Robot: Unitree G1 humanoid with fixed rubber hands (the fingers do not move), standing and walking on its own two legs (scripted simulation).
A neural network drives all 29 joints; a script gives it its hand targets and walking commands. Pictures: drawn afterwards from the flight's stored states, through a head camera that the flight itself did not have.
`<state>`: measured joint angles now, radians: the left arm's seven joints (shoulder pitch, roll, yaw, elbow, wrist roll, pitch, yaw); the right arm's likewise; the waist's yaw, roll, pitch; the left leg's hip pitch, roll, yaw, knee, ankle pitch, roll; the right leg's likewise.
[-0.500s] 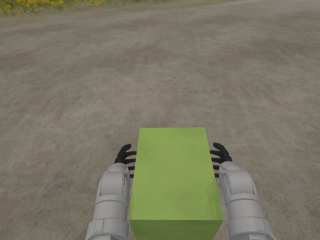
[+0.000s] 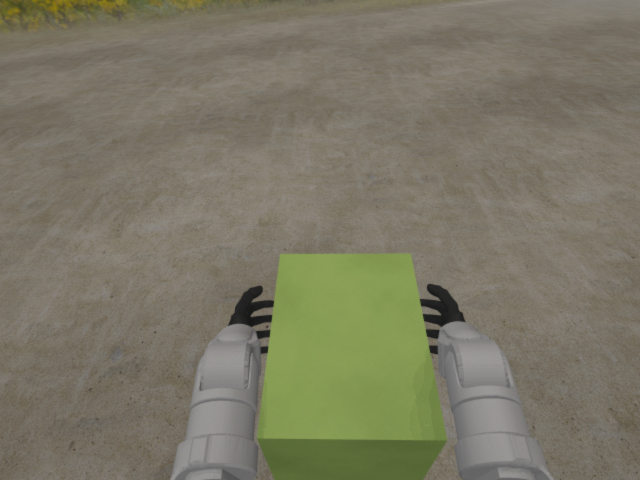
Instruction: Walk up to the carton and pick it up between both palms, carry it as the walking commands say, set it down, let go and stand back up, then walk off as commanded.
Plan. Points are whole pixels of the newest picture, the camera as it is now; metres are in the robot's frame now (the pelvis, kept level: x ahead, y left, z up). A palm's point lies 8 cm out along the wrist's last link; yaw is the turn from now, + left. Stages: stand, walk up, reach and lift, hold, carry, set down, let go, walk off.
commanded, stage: hold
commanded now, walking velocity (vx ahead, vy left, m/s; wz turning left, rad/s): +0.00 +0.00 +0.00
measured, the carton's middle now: (345, 375) +0.29 +0.00 -0.02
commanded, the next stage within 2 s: carry in 0.58 s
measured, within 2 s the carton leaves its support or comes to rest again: neither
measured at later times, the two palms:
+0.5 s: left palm (241, 341) +0.29 +0.14 +0.06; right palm (452, 338) +0.29 -0.14 +0.05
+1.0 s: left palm (377, 339) +0.30 -0.04 +0.05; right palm (615, 404) +0.21 -0.30 +0.04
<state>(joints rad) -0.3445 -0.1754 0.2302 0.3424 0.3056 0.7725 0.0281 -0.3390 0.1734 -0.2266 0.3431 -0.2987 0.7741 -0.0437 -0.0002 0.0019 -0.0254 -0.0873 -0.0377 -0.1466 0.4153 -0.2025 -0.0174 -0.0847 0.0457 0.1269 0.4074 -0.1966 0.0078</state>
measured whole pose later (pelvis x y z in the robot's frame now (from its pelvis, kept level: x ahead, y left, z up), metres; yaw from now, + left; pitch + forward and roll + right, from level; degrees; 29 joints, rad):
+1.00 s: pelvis -0.02 -0.08 -0.03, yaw -16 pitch +5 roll -1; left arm -0.24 -0.15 0.06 -0.23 0.10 1.11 0.13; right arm -0.20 0.14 -0.11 -0.29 -0.09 1.13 -0.15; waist -0.02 0.03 -0.04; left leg -0.59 0.14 0.05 1.14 -0.58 -0.09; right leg -0.49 0.06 -0.07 0.66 -0.26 -0.08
